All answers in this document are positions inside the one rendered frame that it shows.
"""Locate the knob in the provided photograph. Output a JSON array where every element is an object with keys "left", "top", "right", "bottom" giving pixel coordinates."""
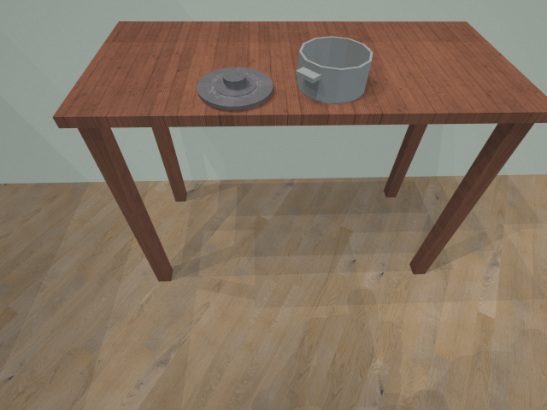
[{"left": 223, "top": 70, "right": 246, "bottom": 87}]

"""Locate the lid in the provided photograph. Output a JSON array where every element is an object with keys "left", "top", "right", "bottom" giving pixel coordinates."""
[{"left": 197, "top": 67, "right": 273, "bottom": 109}]

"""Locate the table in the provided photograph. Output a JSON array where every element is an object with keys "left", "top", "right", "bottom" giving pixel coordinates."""
[{"left": 53, "top": 21, "right": 547, "bottom": 282}]

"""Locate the pot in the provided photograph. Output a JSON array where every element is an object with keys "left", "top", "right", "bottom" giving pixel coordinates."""
[{"left": 296, "top": 36, "right": 373, "bottom": 103}]

